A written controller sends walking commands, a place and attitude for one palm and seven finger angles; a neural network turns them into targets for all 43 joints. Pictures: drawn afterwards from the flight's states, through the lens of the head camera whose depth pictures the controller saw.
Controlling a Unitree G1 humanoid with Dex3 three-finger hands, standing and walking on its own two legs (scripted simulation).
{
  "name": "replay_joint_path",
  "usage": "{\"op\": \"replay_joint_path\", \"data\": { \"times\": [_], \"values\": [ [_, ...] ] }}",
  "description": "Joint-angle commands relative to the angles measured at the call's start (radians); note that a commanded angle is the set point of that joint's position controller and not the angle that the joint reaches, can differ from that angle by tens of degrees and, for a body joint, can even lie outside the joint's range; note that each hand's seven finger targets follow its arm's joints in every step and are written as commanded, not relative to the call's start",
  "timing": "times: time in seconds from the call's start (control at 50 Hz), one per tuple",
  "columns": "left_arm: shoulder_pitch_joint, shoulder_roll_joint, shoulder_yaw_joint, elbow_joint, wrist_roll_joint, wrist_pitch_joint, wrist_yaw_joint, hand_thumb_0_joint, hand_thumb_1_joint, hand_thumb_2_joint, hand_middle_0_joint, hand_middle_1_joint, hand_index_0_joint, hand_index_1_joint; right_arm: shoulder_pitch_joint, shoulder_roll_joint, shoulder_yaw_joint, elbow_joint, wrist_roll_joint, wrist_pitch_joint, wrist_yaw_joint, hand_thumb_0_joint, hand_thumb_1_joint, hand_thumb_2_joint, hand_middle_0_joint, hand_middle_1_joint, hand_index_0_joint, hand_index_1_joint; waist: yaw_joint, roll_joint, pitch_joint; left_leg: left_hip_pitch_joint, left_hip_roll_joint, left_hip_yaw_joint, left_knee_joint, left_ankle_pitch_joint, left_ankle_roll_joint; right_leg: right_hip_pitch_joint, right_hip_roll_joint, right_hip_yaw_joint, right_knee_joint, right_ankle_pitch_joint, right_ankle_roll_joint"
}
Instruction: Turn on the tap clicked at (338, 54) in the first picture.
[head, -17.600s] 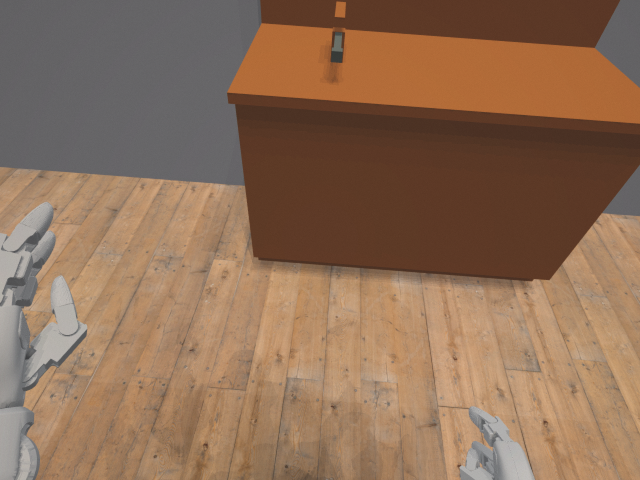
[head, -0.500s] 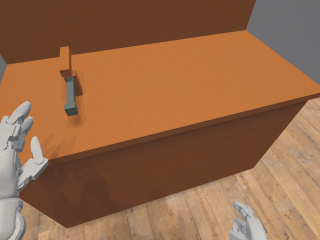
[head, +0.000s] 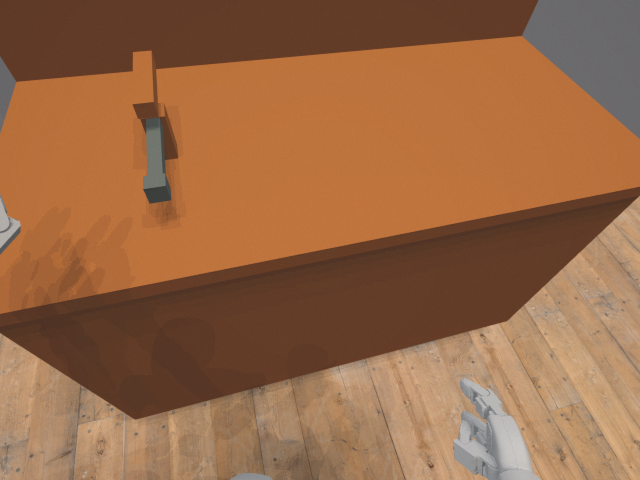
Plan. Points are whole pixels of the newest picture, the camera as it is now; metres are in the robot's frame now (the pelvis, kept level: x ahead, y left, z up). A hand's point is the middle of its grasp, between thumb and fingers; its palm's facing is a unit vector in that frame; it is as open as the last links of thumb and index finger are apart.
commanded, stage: come to a stop and stand still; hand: left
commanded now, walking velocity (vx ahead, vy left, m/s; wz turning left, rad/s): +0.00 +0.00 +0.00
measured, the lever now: (157, 188) +0.42 +0.29 +0.08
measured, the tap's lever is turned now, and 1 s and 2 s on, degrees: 0 0 0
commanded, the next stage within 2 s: look again from close up in 0.60 s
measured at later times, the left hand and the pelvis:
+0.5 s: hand (19, 316) +0.19 +0.28 +0.17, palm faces +0.44 -0.85 -0.30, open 7.5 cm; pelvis -0.03 +0.03 +0.00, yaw -1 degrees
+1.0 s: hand (59, 289) +0.23 +0.28 +0.15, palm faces +0.39 -0.83 -0.40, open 7.4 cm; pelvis +0.01 +0.02 +0.01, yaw +1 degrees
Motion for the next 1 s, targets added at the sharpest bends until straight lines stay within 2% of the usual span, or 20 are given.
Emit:
{"op": "replay_joint_path", "data": {
  "times": [0.0,0.04,0.06,0.08,0.12,0.16,0.18,0.22,0.26,0.34,0.38,0.46,0.48,0.5,0.56,0.58,0.6,0.68,0.86,0.98],
  "values": [
    [0.273,-0.106,-0.164,-0.252,-0.01,-0.029,-0.036,0.0,0.9,0.9,-0.2,-0.3,-0.2,-0.3,-0.006,-0.134,-0.066,-0.191,0.021,-0.056,0.044,0.0,-0.9,-0.9,0.2,0.3,0.2,0.3,-0.04,0.151,-0.334,0.149,0.064,-0.005,-0.026,0.39,0.029,0.122,-0.072,0.05,-0.011,0.305,-0.009],
    [0.314,-0.052,-0.124,-0.315,-0.003,-0.015,-0.03,0.0,0.9,0.9,-0.2,-0.3,-0.2,-0.3,-0.03,-0.138,-0.058,-0.212,0.019,-0.049,0.043,0.0,-0.9,-0.9,0.2,0.3,0.2,0.3,-0.04,0.035,-0.284,0.075,0.063,-0.009,-0.058,0.274,0.02,0.116,-0.058,0.028,-0.035,0.215,-0.003],
    [0.324,-0.006,-0.075,-0.316,0.0,-0.013,-0.021,0.0,0.9,0.9,-0.2,-0.3,-0.2,-0.3,-0.041,-0.137,-0.053,-0.217,0.015,-0.045,0.033,0.0,-0.9,-0.9,0.2,0.3,0.2,0.3,-0.039,-0.013,-0.263,0.046,0.056,-0.008,-0.075,0.196,0.017,0.103,-0.054,0.025,-0.049,0.162,-0.001],
    [0.333,0.079,0.015,-0.328,0.001,-0.015,-0.001,0.0,0.9,0.9,-0.2,-0.3,-0.2,-0.3,-0.051,-0.143,-0.052,-0.215,0.015,-0.039,0.022,0.0,-0.9,-0.9,0.2,0.3,0.2,0.3,-0.037,-0.016,-0.259,0.051,0.056,-0.008,-0.098,0.152,0.016,0.092,-0.049,0.013,-0.041,0.126,0.0],
    [0.302,0.08,0.054,-0.312,-0.008,-0.027,0.003,0.0,0.9,0.9,-0.2,-0.3,-0.2,-0.3,-0.071,-0.124,-0.034,-0.24,0.008,-0.033,-0.003,0.0,-0.9,-0.9,0.2,0.3,0.2,0.3,-0.039,-0.079,-0.214,-0.005,0.046,-0.023,-0.13,0.035,0.021,0.07,-0.045,0.009,-0.058,0.04,0.003],
    [0.234,0.084,0.068,-0.336,-0.017,-0.048,0.006,0.0,0.9,0.9,-0.2,-0.3,-0.2,-0.3,-0.073,-0.124,-0.029,-0.241,0.007,-0.032,-0.024,0.0,-0.9,-0.9,0.2,0.3,0.2,0.3,-0.047,-0.014,-0.177,-0.027,0.044,-0.028,-0.158,-0.083,0.03,0.044,-0.043,0.035,-0.069,-0.03,-0.001],
    [0.162,0.126,0.09,-0.396,-0.013,-0.056,0.015,0.0,0.9,0.9,-0.2,-0.3,-0.2,-0.3,-0.075,-0.132,-0.03,-0.238,0.007,-0.032,-0.033,0.0,-0.9,-0.9,0.2,0.3,0.2,0.3,-0.051,0.086,-0.16,-0.037,0.052,-0.034,-0.182,-0.128,0.035,0.042,-0.035,0.036,-0.053,-0.044,-0.001],
    [0.113,0.073,0.039,-0.372,-0.002,-0.068,0.015,0.0,0.9,0.9,-0.2,-0.3,-0.2,-0.3,-0.061,-0.131,-0.026,-0.234,0.006,-0.049,-0.035,0.0,-0.9,-0.9,0.2,0.3,0.2,0.3,-0.044,0.206,-0.149,-0.124,0.075,-0.052,-0.228,-0.267,0.055,0.119,-0.021,0.019,-0.016,-0.041,0.003],
    [0.064,0.045,-0.004,-0.364,0.014,-0.08,0.011,0.0,0.9,0.9,-0.2,-0.3,-0.2,-0.3,-0.053,-0.136,-0.025,-0.223,0.004,-0.076,-0.029,0.0,-0.9,-0.9,0.2,0.3,0.2,0.3,-0.04,0.256,-0.151,-0.161,0.071,-0.042,-0.236,-0.352,0.064,0.161,-0.013,0.014,-0.003,-0.038,0.003],
    [0.06,-0.042,-0.116,-0.32,0.026,-0.083,0.006,0.0,0.9,0.9,-0.2,-0.3,-0.2,-0.3,-0.03,-0.138,-0.029,-0.193,0.0,-0.108,-0.02,0.0,-0.9,-0.9,0.2,0.3,0.2,0.3,-0.043,0.147,-0.154,-0.052,0.037,-0.038,-0.196,-0.315,0.04,0.06,-0.018,0.042,-0.086,-0.098,-0.002],
    [0.086,-0.066,-0.14,-0.273,0.028,-0.077,0.005,0.0,0.9,0.9,-0.2,-0.3,-0.2,-0.3,-0.023,-0.139,-0.033,-0.179,-0.001,-0.11,-0.018,0.0,-0.9,-0.9,0.2,0.3,0.2,0.3,-0.045,0.124,-0.138,-0.018,0.02,-0.033,-0.193,-0.29,0.027,0.01,-0.016,0.055,-0.124,-0.134,-0.005],
    [0.114,-0.038,-0.113,-0.19,0.033,-0.07,0.009,0.0,0.9,0.9,-0.2,-0.3,-0.2,-0.3,-0.026,-0.142,-0.028,-0.173,-0.005,-0.091,-0.018,0.0,-0.9,-0.9,0.2,0.3,0.2,0.3,-0.039,0.057,-0.103,-0.067,0.017,-0.048,-0.222,-0.311,0.016,-0.001,-0.009,0.053,-0.151,-0.174,0.0],
    [0.117,0.006,-0.072,-0.186,0.031,-0.07,0.011,0.0,0.9,0.9,-0.2,-0.3,-0.2,-0.3,-0.032,-0.145,-0.03,-0.175,-0.005,-0.086,-0.021,0.0,-0.9,-0.9,0.2,0.3,0.2,0.3,-0.038,0.058,-0.092,-0.06,0.014,-0.048,-0.232,-0.295,0.012,-0.012,-0.003,0.054,-0.159,-0.17,0.001],
    [0.119,-0.014,-0.085,-0.188,0.028,-0.073,0.008,0.0,0.9,0.9,-0.2,-0.3,-0.2,-0.3,-0.036,-0.135,-0.026,-0.18,-0.004,-0.08,-0.022,0.0,-0.9,-0.9,0.2,0.3,0.2,0.3,-0.04,0.056,-0.101,-0.057,0.016,-0.047,-0.235,-0.293,0.013,-0.003,-0.005,0.045,-0.155,-0.162,0.003],
    [0.13,0.023,-0.042,-0.235,0.021,-0.079,0.007,0.0,0.9,0.9,-0.2,-0.3,-0.2,-0.3,-0.04,-0.129,-0.024,-0.196,-0.007,-0.068,-0.023,0.0,-0.9,-0.9,0.2,0.3,0.2,0.3,-0.036,0.062,-0.138,-0.051,0.015,-0.049,-0.238,-0.247,0.018,0.047,0.0,0.043,-0.147,-0.099,0.003],
    [0.129,0.057,-0.013,-0.271,0.019,-0.082,0.007,0.0,0.9,0.9,-0.2,-0.3,-0.2,-0.3,-0.045,-0.131,-0.025,-0.197,-0.009,-0.066,-0.025,0.0,-0.9,-0.9,0.2,0.3,0.2,0.3,-0.037,0.091,-0.159,-0.037,0.015,-0.05,-0.245,-0.222,0.015,0.062,0.003,0.034,-0.135,-0.078,0.004],
    [0.13,0.029,-0.036,-0.29,0.016,-0.083,0.005,0.0,0.9,0.9,-0.2,-0.3,-0.2,-0.3,-0.045,-0.127,-0.023,-0.204,-0.009,-0.067,-0.025,0.0,-0.9,-0.9,0.2,0.3,0.2,0.3,-0.038,0.106,-0.166,-0.038,0.018,-0.048,-0.246,-0.216,0.018,0.079,0.003,0.027,-0.127,-0.062,0.005],
    [0.15,0.029,-0.044,-0.352,0.016,-0.085,0.005,0.0,0.9,0.9,-0.2,-0.3,-0.2,-0.3,-0.044,-0.131,-0.023,-0.207,-0.011,-0.079,-0.022,0.0,-0.9,-0.9,0.2,0.3,0.2,0.3,-0.037,0.16,-0.192,-0.023,0.018,-0.054,-0.248,-0.168,0.021,0.117,0.01,0.015,-0.102,0.006,0.005],
    [0.219,0.005,-0.05,-0.283,-0.001,-0.058,0.01,0.0,0.9,0.9,-0.2,-0.3,-0.2,-0.3,-0.022,-0.133,-0.038,-0.178,-0.009,-0.06,-0.027,0.0,-0.9,-0.9,0.2,0.3,0.2,0.3,-0.041,0.043,-0.242,0.091,-0.024,-0.014,-0.132,0.194,-0.005,0.112,-0.017,0.021,-0.137,0.234,0.006],
    [0.24,0.04,-0.027,-0.349,-0.013,-0.046,0.012,0.0,0.9,0.9,-0.2,-0.3,-0.2,-0.3,-0.049,-0.133,-0.04,-0.193,-0.004,-0.035,-0.035,0.0,-0.9,-0.9,0.2,0.3,0.2,0.3,-0.041,0.079,-0.264,0.138,-0.027,-0.009,-0.121,0.32,-0.005,0.124,-0.016,0.002,-0.116,0.299,0.012]
  ]
}}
